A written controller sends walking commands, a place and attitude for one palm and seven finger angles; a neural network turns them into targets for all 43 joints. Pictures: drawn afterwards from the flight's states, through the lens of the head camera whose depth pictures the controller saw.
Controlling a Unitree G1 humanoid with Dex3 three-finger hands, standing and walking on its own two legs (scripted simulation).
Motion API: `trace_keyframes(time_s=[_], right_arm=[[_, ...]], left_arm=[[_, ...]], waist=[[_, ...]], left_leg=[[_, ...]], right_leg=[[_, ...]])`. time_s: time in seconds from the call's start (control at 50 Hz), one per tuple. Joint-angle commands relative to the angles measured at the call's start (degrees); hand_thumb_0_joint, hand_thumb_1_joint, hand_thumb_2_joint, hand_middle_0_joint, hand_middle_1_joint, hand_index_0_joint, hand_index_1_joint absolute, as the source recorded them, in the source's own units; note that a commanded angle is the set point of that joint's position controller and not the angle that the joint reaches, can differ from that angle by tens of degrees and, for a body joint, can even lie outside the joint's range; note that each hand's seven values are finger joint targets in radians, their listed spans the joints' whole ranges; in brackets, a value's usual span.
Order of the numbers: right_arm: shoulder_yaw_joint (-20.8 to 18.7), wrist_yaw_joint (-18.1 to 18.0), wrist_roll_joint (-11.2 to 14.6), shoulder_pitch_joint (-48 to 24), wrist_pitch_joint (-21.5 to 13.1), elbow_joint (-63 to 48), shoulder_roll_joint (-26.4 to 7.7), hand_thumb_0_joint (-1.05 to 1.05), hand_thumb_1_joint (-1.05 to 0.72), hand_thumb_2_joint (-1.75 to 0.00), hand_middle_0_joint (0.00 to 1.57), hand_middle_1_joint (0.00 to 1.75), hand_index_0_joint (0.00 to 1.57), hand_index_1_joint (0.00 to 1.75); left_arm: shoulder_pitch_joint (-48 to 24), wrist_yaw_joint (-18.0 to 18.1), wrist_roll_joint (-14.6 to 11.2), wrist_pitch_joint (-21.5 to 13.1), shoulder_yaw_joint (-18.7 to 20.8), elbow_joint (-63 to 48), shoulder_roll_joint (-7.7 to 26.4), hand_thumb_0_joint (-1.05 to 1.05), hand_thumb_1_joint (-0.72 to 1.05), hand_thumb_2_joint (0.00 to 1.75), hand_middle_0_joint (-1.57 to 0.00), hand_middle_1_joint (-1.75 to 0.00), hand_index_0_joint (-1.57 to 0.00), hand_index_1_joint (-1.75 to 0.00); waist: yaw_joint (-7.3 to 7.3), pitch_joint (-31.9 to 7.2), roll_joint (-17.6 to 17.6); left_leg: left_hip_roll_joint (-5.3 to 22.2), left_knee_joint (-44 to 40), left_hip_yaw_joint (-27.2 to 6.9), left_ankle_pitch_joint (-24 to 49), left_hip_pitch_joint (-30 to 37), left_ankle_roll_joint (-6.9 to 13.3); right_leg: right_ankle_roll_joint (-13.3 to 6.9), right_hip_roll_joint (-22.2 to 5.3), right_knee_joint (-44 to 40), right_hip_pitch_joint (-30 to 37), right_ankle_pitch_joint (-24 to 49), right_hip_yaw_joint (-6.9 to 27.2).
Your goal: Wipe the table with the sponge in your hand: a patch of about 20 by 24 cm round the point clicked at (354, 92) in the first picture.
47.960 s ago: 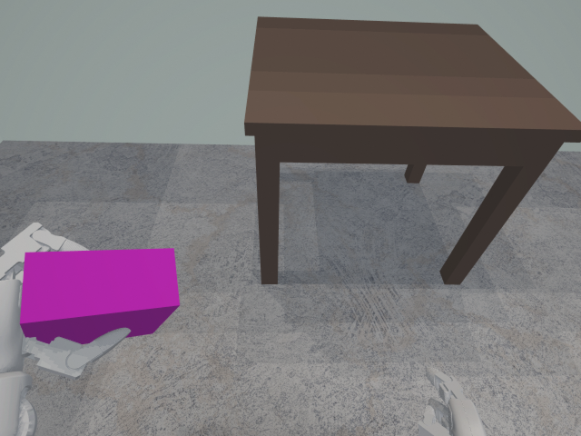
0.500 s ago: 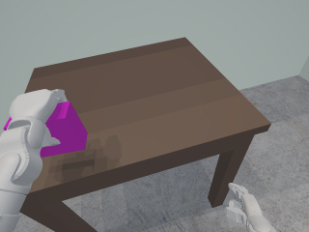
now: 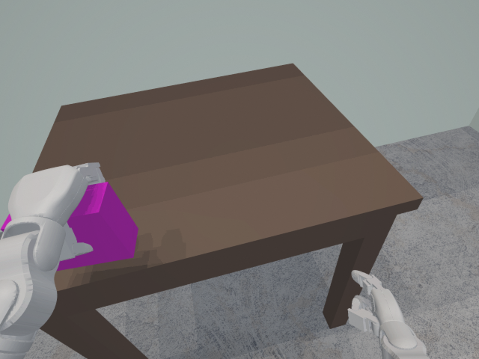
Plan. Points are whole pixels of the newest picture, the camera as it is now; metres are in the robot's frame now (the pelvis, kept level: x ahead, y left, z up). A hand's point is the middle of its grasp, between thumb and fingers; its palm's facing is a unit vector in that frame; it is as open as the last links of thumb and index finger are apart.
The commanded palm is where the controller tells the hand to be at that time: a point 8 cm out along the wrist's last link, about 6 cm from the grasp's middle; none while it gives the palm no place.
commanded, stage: bring the sponge back beside the body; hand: left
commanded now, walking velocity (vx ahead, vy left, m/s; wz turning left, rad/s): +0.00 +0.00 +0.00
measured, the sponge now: (85, 236) +0.24 +0.30 +0.11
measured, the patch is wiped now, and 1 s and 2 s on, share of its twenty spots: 0.90 0.90 0.90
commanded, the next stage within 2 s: step back with the hand held close in 0.86 s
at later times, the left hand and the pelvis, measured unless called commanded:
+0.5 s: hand (63, 250) +0.19 +0.28 +0.16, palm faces +0.13 -0.10 -0.99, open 10.2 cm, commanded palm +0.15 +0.28 +0.24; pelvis -0.01 +0.00 +0.00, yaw -1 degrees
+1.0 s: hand (65, 250) +0.19 +0.27 +0.16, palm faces +0.17 -0.10 -0.98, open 10.2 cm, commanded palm +0.15 +0.27 +0.22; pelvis -0.02 +0.00 +0.00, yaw -1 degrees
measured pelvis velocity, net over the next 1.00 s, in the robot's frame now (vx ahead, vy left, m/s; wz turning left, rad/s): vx -0.02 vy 0.00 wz -0.02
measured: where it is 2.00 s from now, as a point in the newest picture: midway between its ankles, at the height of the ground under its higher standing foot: outside the picture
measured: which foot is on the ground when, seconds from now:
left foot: down 0.00-1.00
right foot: down 0.00-1.00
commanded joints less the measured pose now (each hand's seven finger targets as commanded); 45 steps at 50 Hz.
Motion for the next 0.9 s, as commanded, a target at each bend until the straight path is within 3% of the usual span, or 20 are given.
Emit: trace_keyframes(time_s=[0.0, 0.02, 0.08, 0.12, 0.18, 0.22, 0.24, 0.3, 0.32, 0.38, 0.42, 0.46, 0.52, 0.56, 0.62, 0.64, 0.72, 0.78, 0.82, 0.88], right_arm=[[-1.86, -0.32, -0.15, -11.90, -2.49, -10.01, -4.99, 0.00, -0.90, -0.90, 0.20, 0.30, 0.20, 0.30], [-1.71, -0.36, 0.10, -14.30, -3.19, -10.96, -4.82, 0.00, -0.90, -0.90, 0.20, 0.30, 0.20, 0.30], [-1.78, -0.09, -0.14, -11.99, -2.65, -10.08, -4.66, 0.00, -0.90, -0.90, 0.20, 0.30, 0.20, 0.30], [-1.81, -0.07, 0.13, -14.74, -3.10, -10.80, -4.71, 0.00, -0.90, -0.90, 0.20, 0.30, 0.20, 0.30], [-1.67, 0.10, -0.09, -12.95, -2.58, -10.52, -4.58, 0.00, -0.90, -0.90, 0.20, 0.30, 0.20, 0.30], [-1.67, -0.14, 0.22, -15.20, -3.19, -11.37, -4.52, 0.00, -0.90, -0.90, 0.20, 0.30, 0.20, 0.30], [-1.58, -0.17, -0.13, -13.39, -3.24, -11.15, -4.55, 0.00, -0.90, -0.90, 0.20, 0.30, 0.20, 0.30], [-1.64, -0.24, -0.36, -13.20, -2.85, -10.94, -4.48, 0.00, -0.90, -0.90, 0.20, 0.30, 0.20, 0.30], [-1.64, -0.32, 0.08, -14.95, -3.40, -11.63, -4.47, 0.00, -0.90, -0.90, 0.20, 0.30, 0.20, 0.30], [-1.65, -0.38, -0.41, -12.80, -3.33, -11.06, -4.31, 0.00, -0.90, -0.90, 0.20, 0.30, 0.20, 0.30], [-1.76, -0.35, -0.10, -14.98, -3.88, -11.85, -4.21, 0.00, -0.90, -0.90, 0.20, 0.30, 0.20, 0.30], [-1.84, -0.33, -0.54, -12.71, -3.93, -11.27, -4.00, 0.00, -0.90, -0.90, 0.20, 0.30, 0.20, 0.30], [-1.86, -0.67, -0.09, -14.62, -4.45, -11.63, -4.08, 0.00, -0.90, -0.90, 0.20, 0.30, 0.20, 0.30], [-1.94, -0.91, -0.58, -12.30, -4.53, -10.79, -4.18, 0.00, -0.90, -0.90, 0.20, 0.30, 0.20, 0.30], [-1.93, -1.10, 0.04, -14.21, -4.74, -11.18, -4.22, 0.00, -0.90, -0.90, 0.20, 0.30, 0.20, 0.30], [-1.90, -1.19, -0.23, -12.63, -4.75, -10.76, -4.30, 0.00, -0.90, -0.90, 0.20, 0.30, 0.20, 0.30], [-1.87, -1.25, -0.04, -14.69, -5.29, -11.28, -4.16, 0.00, -0.90, -0.90, 0.20, 0.30, 0.20, 0.30], [-1.94, -1.03, -0.57, -12.48, -5.07, -10.60, -4.23, 0.00, -0.90, -0.90, 0.20, 0.30, 0.20, 0.30], [-2.02, -0.99, -0.25, -14.19, -5.39, -11.20, -4.30, 0.00, -0.90, -0.90, 0.20, 0.30, 0.20, 0.30], [-2.01, -0.72, -0.68, -11.99, -4.82, -10.48, -4.36, 0.00, -0.90, -0.90, 0.20, 0.30, 0.20, 0.30]], left_arm=[[-16.47, 3.80, 2.99, -0.92, 12.44, -12.74, 16.65, 0.00, 0.10, 1.30, -1.20, -1.60, -1.20, -1.60], [-16.41, 4.19, 2.65, -0.95, 13.30, -15.56, 17.22, 0.00, 0.10, 1.30, -1.20, -1.60, -1.20, -1.60], [-11.58, 4.62, 2.20, -0.32, 11.51, -13.19, 14.09, 0.00, 0.10, 1.30, -1.20, -1.60, -1.20, -1.60], [-10.50, 4.62, 1.59, 0.10, 12.61, -16.54, 14.94, 0.00, 0.10, 1.30, -1.20, -1.60, -1.20, -1.60], [-6.01, 4.60, 1.04, 0.48, 11.47, -16.49, 13.00, 0.00, 0.10, 1.30, -1.20, -1.60, -1.20, -1.60], [-6.09, 4.64, 0.77, 0.46, 12.51, -19.64, 13.87, 0.00, 0.10, 1.30, -1.20, -1.60, -1.20, -1.60], [-6.13, 5.08, 1.34, 0.45, 12.69, -19.82, 14.39, 0.00, 0.10, 1.30, -1.20, -1.60, -1.20, -1.60], [-2.42, 5.26, 1.04, 0.12, 12.77, -19.62, 13.85, 0.00, 0.10, 1.30, -1.20, -1.60, -1.20, -1.60], [-2.88, 5.54, 0.90, 0.05, 13.68, -22.31, 14.71, 0.00, 0.10, 1.30, -1.20, -1.60, -1.20, -1.60], [0.57, 6.19, 0.79, -0.38, 13.14, -20.40, 13.16, 0.00, 0.10, 1.30, -1.20, -1.60, -1.20, -1.60], [0.54, 6.62, 0.73, -0.59, 14.21, -24.36, 14.11, 0.00, 0.10, 1.30, -1.20, -1.60, -1.20, -1.60], [3.71, 7.19, 0.74, -0.65, 13.39, -22.26, 12.54, 0.00, 0.10, 1.30, -1.20, -1.60, -1.20, -1.60], [0.22, 7.65, 0.48, -0.87, 13.49, -25.08, 13.00, 0.00, 0.10, 1.30, -1.20, -1.60, -1.20, -1.60], [0.97, 8.21, 0.73, -0.87, 13.64, -20.69, 13.22, 0.00, 0.10, 1.30, -1.20, -1.60, -1.20, -1.60], [-1.15, 8.04, 0.31, -0.75, 13.10, -22.17, 12.88, 0.00, 0.10, 1.30, -1.20, -1.60, -1.20, -1.60], [-1.42, 8.25, 0.49, -0.73, 13.09, -21.18, 13.22, 0.00, 0.10, 1.30, -1.20, -1.60, -1.20, -1.60], [-0.70, 7.87, 0.09, -0.93, 12.64, -23.15, 12.57, 0.00, 0.10, 1.30, -1.20, -1.60, -1.20, -1.60], [2.52, 7.83, -0.20, -0.90, 12.36, -21.65, 11.67, 0.00, 0.10, 1.30, -1.20, -1.60, -1.20, -1.60], [1.85, 7.94, -0.09, -0.82, 13.85, -24.16, 13.33, 0.00, 0.10, 1.30, -1.20, -1.60, -1.20, -1.60], [2.93, 8.33, -0.06, -0.87, 13.69, -22.12, 12.54, 0.00, 0.10, 1.30, -1.20, -1.60, -1.20, -1.60]], waist=[[-0.15, -11.35, -0.43], [0.12, -11.68, 1.28], [-0.07, -10.67, -1.43], [0.26, -11.75, 0.43], [0.15, -10.37, -1.47], [0.14, -10.03, -1.45], [0.60, -11.87, -1.14], [0.61, -9.36, -1.64], [0.39, -9.15, -1.45], [0.59, -7.83, -2.70], [0.79, -8.26, 0.05], [0.90, -7.59, -0.87], [0.29, -6.80, 0.64], [0.56, -6.54, -2.10], [0.09, -5.72, -1.00], [0.35, -6.44, -0.84], [0.38, -6.71, 0.70], [0.53, -6.80, -1.23], [0.44, -7.70, -0.84], [0.60, -6.98, -1.42]], left_leg=[[0.61, -2.27, -1.62, 12.15, 8.04, 1.35], [0.65, -2.26, -2.13, 11.51, 8.22, 1.22], [0.65, -2.12, -1.57, 12.30, 7.89, 1.05], [0.71, -1.79, -1.92, 11.67, 8.01, 1.02], [0.77, -1.87, -1.44, 11.12, 7.20, 0.98], [0.98, -1.95, -1.98, 9.34, 7.21, 1.06], [0.85, -1.43, -1.56, 10.43, 7.24, 1.07], [0.89, -1.57, -1.40, 8.90, 6.68, 1.07], [1.15, -1.98, -2.07, 7.43, 6.80, 1.00], [1.03, -1.50, -1.44, 7.03, 6.38, 0.93], [1.15, -1.67, -1.97, 6.44, 6.77, 0.89], [1.03, -1.02, -1.27, 7.25, 6.41, 0.82], [1.20, -1.81, -1.96, 4.62, 6.62, 0.76], [0.99, -1.16, -1.45, 5.36, 5.95, 0.83], [1.06, -1.89, -1.91, 3.41, 6.32, 0.72], [1.08, -1.82, -1.59, 3.40, 5.91, 0.67], [1.12, -2.48, -2.12, 3.10, 6.43, 0.62], [1.04, -1.95, -1.52, 4.52, 5.95, 0.67], [1.09, -1.80, -1.88, 4.39, 6.30, 0.64], [1.13, -1.40, -1.37, 5.99, 5.73, 0.56]], right_leg=[[-0.97, -0.86, -3.97, -1.83, 15.19, 2.99], [-1.85, -0.52, -3.83, -1.23, 14.95, 5.28], [-0.96, -0.87, -4.08, -1.71, 15.55, 3.02], [-1.68, -0.60, -3.68, -1.02, 15.87, 5.59], [-0.69, -0.99, -3.75, -2.16, 14.57, 3.07], [-1.23, -0.42, -3.88, -2.70, 12.69, 5.31], [-0.89, -1.06, -3.04, -2.19, 13.03, 3.76], [-0.60, -1.03, -3.91, -3.55, 11.22, 3.49], [-1.22, -0.30, -3.97, -3.61, 9.56, 5.45], [-0.59, -0.93, -4.48, -4.77, 8.36, 3.85], [-1.35, -0.31, -4.25, -4.41, 7.89, 6.00], [-0.81, -0.82, -4.08, -5.19, 7.92, 4.03], [-1.25, -0.09, -4.79, -5.74, 5.13, 5.94], [-0.75, -0.77, -4.76, -5.95, 5.78, 4.66], [-1.05, -0.14, -5.50, -6.35, 3.65, 6.34], [-0.66, -0.72, -5.09, -6.16, 3.03, 4.77], [-1.21, -0.22, -5.08, -5.41, 3.39, 5.97], [-0.52, -0.84, -5.01, -5.26, 5.17, 4.26], [-1.10, -0.29, -4.87, -4.66, 5.37, 6.46], [-0.66, -0.66, -4.51, -5.00, 7.23, 4.24]])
